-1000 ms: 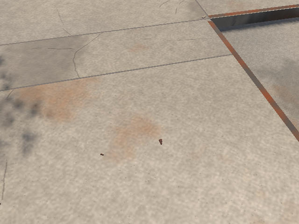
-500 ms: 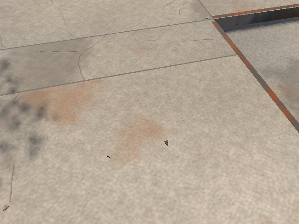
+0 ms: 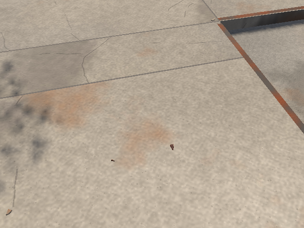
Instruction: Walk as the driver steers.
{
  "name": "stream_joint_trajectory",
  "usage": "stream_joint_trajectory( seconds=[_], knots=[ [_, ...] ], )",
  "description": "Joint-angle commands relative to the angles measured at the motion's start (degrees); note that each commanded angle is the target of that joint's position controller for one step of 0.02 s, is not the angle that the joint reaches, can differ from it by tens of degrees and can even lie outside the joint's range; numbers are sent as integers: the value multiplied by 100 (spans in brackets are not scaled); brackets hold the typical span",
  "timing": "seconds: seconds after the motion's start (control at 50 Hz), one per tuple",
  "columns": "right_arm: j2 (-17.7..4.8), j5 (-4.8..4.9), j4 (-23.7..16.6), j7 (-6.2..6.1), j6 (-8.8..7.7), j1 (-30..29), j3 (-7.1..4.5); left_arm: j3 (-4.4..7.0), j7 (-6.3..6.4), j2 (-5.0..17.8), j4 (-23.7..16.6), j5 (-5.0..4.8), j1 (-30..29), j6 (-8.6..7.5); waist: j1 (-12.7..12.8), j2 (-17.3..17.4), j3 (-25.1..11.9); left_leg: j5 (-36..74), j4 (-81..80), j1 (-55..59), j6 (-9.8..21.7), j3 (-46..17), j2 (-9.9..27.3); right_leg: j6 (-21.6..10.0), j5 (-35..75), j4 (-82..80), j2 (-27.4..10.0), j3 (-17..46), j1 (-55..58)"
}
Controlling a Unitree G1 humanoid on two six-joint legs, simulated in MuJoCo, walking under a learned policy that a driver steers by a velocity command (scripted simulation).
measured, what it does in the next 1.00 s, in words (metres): walks ahead: left foot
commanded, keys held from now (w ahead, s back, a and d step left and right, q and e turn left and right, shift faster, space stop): w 0.16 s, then no key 0.84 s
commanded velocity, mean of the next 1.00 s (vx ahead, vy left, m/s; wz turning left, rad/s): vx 0.10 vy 0.00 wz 0.00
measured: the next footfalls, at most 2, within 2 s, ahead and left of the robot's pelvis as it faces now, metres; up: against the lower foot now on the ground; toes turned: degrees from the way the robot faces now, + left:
left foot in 0.54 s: +0.21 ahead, +0.08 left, +0.00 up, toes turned +1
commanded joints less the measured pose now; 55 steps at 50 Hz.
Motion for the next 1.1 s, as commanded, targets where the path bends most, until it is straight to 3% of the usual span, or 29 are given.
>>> stream_joint_trajectory(
  seconds=[0.02, 0.06, 0.1, 0.12, 0.16, 0.18, 0.2, 0.22, 0.24, 0.26, 0.28, 0.3, 0.34, 0.36, 0.38, 0.42, 0.46, 0.5, 0.52, 0.54, 0.56, 0.58, 0.6, 0.62, 0.7, 0.84, 1.1],
  knots=[
    [-939, 81, -133, -57, -24, 352, -213, 87, 12, 550, -177, -38, 22, -101, -117, 525, 398, -2813, -1210, -476, 571, -1026, 655, -235, -1634, 300, 267, -373, -784],
    [-1267, 131, -100, -47, -121, 619, -339, 28, -72, 341, -338, -65, -216, -293, -214, 1070, 659, -3399, -1954, -454, 1180, -2517, 1740, -266, -996, 1404, 69, -467, -1325],
    [-1199, 93, -198, -21, -226, 482, -353, 53, -166, 411, -381, -126, -247, -428, -128, 917, 773, -2860, -2089, -405, 1351, -2831, 2046, -394, -1223, 1924, -255, -239, -1694],
    [-1146, 124, -277, 6, -260, 348, -349, 51, -198, 410, -390, -155, -207, -479, -49, 837, 742, -2501, -2019, -323, 1251, -2605, 1975, -463, -1360, 1647, -344, -222, -1658],
    [-1138, 231, -429, 42, -250, -72, -356, 78, -228, 385, -212, -161, 186, -561, 267, 689, 538, -1724, -1683, -767, 877, -1597, 1397, -524, -652, 245, -163, -565, -383],
    [-1095, 222, -447, 54, -210, -95, -346, 117, -219, 379, 0, -116, 534, -553, 377, 555, 407, -1129, -1249, -1045, 741, -1146, 1039, -418, 133, -233, 112, -776, 411],
    [-946, 181, -459, 55, -199, -66, -299, 158, -212, 439, 140, -63, 890, -513, 459, 321, 227, -333, -602, -1202, 577, -764, 753, -346, 398, -408, 103, -607, 918],
    [-590, 77, -512, 68, -218, -49, -189, 232, -178, 750, 200, -38, 1392, -488, 536, -621, -130, -9, 886, -1583, 215, -128, 229, -531, 636, -866, -741, 589, 1516],
    [-381, 12, -655, 12, -268, 53, -140, 345, -198, 1438, 220, -23, 1843, -470, 580, -1790, -317, -1363, 2246, -2584, -125, 303, -322, -1369, 1504, -1366, -1951, 2438, 1960],
    [-557, 110, -631, -4, -277, 52, -191, 230, -214, 1131, 218, 64, 1730, -549, 460, -1239, -196, -2075, 3425, -2785, -159, -246, -93, -1834, 1859, -1385, -2351, 2962, 1629],
    [-677, 183, -607, 19, -277, 90, -224, 156, -210, 894, 68, 42, 1303, -615, 255, -738, 46, -1789, 3943, -2972, -118, -452, 118, -1767, 2416, -1220, -2227, 2399, 1448],
    [-689, 163, -534, 43, -272, 103, -243, 118, -225, 815, -63, 31, 946, -638, 116, -573, -2, -1413, 3926, -2910, -84, -399, 282, -1523, 2881, -1160, -1918, 1745, 1311],
    [-706, 86, -541, 48, -250, -111, -298, 7, -207, 556, -165, 3, 609, -589, 14, -487, 37, -632, 3178, -2640, -92, -300, 487, -1113, 3665, -1195, -1473, 884, 1132],
    [-548, 88, -529, 72, -228, -160, -271, -56, -182, 414, -130, 44, 628, -547, -13, -543, -16, -358, 2695, -2314, -141, -177, 449, -1005, 3972, -1173, -1240, 522, 991],
    [-370, 93, -533, 87, -205, -231, -225, -88, -150, 406, -101, 92, 661, -514, -24, -596, -87, -169, 2176, -1992, -187, -85, 408, -956, 4252, -1102, -1087, 266, 889],
    [-229, 91, -599, 80, -158, -496, -149, -62, -92, 696, -91, 122, 644, -454, 15, -617, -218, 31, 1283, -1317, -235, 102, 261, -973, 4611, -966, -955, -7, 624],
    [-370, 102, -609, 54, -80, -574, -155, -10, -87, 916, -55, 73, 694, -404, 36, -634, -335, 321, 839, -847, -220, 186, 164, -1074, 4660, -917, -1095, 115, 508],
    [-461, 76, -549, 39, -18, -484, -177, -15, -102, 852, -57, -49, 522, -368, -111, -576, -258, 1008, 146, -320, -70, 192, 146, -995, 4097, -827, -1086, 154, 285],
    [-568, 6, -525, 23, 2, -460, -208, -9, -125, 812, 1, -91, 629, -366, -143, -424, -197, 1574, -298, -29, 42, 101, 182, -847, 3557, -787, -963, 162, 199],
    [-833, -41, -500, -12, 17, -356, -283, 3, -147, 781, 47, -37, 794, -382, -113, -136, -271, 2716, -362, 399, 160, -204, 451, -637, 2803, -666, -748, 80, 93],
    [-1116, -22, -531, -34, 30, -374, -342, 9, -161, 685, 90, 80, 1124, -402, 127, 258, -428, 3788, -4, 871, 357, -425, 723, -413, 1722, -582, -369, -123, -196],
    [-914, 19, -477, -7, 43, -454, -305, -64, -135, 303, 203, 88, 1497, -364, 255, 589, -620, 3804, 242, 1089, 680, -518, 832, -219, 942, -660, -225, -245, -339],
    [-662, 71, -480, 38, 50, -567, -276, -70, -107, 336, 204, 63, 1325, -309, 141, 413, -459, 3441, 263, 900, 705, -528, 726, -113, 704, -628, -134, -327, -312],
    [-587, 68, -465, 67, 43, -653, -268, -50, -81, 432, 145, 34, 1097, -251, 89, 320, -338, 3279, 235, 750, 642, -514, 639, -70, 694, -557, -92, -367, -357],
    [-612, 31, -355, 115, -45, -725, -295, -52, -15, 492, 133, 66, 1018, -95, 102, 235, -472, 3540, 221, 534, 587, -497, 589, -52, 1162, -449, -169, -316, 21],
    [-610, 49, -195, 91, -22, -843, -321, -49, 7, 480, 186, 48, 908, -15, 95, 71, -451, 3139, 141, 355, 547, -427, 497, -54, 1088, -486, -207, -343, 253],
    [-534, 32, -29, -19, 106, -839, -329, -84, 26, 345, 263, 57, 1017, -79, 33, 40, 12, 1458, -189, 135, 388, -376, 362, -106, 2, -725, -223, -393, -216]
  ],
)
Keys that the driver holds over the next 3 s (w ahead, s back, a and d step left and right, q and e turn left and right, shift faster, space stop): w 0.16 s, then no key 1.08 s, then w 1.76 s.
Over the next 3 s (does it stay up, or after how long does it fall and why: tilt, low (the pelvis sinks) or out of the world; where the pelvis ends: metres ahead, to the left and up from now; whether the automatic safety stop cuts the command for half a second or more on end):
stays up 0.93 0.03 0.01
